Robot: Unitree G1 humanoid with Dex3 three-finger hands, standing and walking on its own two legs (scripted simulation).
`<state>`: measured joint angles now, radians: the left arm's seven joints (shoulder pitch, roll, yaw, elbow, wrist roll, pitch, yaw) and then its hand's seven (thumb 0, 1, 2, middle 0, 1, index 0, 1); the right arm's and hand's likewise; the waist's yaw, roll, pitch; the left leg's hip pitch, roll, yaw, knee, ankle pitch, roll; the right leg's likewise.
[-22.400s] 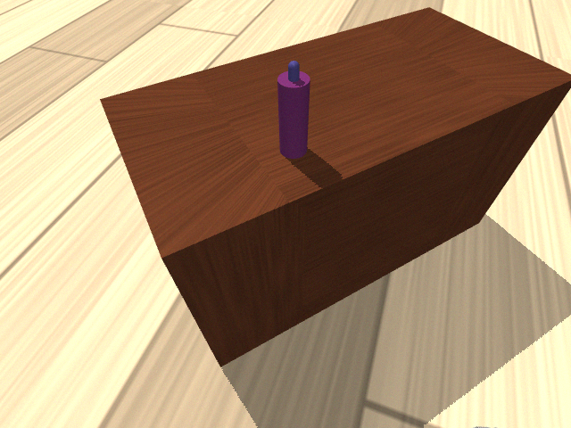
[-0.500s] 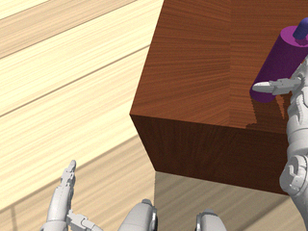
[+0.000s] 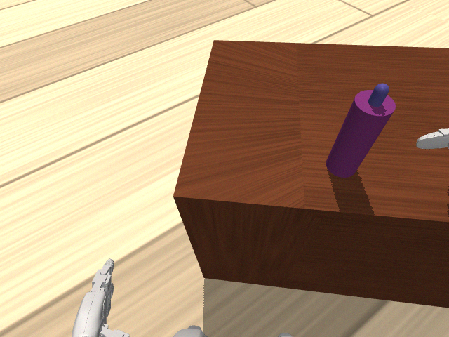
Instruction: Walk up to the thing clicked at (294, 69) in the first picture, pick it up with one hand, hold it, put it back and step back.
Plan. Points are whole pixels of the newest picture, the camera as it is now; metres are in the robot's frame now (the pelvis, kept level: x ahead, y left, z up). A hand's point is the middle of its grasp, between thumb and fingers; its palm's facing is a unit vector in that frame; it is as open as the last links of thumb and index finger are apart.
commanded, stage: sink last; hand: right
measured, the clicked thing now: (358, 132) +0.47 -0.21 +0.07
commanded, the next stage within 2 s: home in 1.06 s
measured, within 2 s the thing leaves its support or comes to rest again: neither
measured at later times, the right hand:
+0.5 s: hand out of the picture +0.29 -0.30 +0.10, palm faces +0.37 +0.86 -0.36, open 17.4 cm
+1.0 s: hand out of the picture +0.14 -0.26 +0.10, palm faces +0.43 +0.81 -0.40, open 17.6 cm
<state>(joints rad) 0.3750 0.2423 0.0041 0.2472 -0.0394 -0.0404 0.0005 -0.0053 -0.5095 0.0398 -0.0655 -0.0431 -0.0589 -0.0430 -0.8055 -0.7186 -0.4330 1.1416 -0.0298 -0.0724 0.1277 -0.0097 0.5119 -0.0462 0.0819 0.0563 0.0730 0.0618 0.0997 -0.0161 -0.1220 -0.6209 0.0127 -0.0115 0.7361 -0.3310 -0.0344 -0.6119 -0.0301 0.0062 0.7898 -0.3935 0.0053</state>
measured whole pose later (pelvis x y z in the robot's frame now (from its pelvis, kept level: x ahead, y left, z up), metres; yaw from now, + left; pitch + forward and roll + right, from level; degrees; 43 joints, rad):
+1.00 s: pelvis -0.03 +0.02 +0.02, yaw -3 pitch -2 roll -1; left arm 0.37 0.23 0.15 0.40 -0.03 -0.08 0.07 -0.01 -0.50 0.04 -0.06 -0.04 -0.06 -0.04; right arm 0.48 -0.30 -0.33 -0.12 0.07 -0.13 -0.04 -0.01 0.58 -0.05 0.06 0.06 0.06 0.06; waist -0.05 -0.04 0.00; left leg -0.31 0.04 0.02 0.62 -0.28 -0.01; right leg -0.29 0.00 0.04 0.60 -0.29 0.02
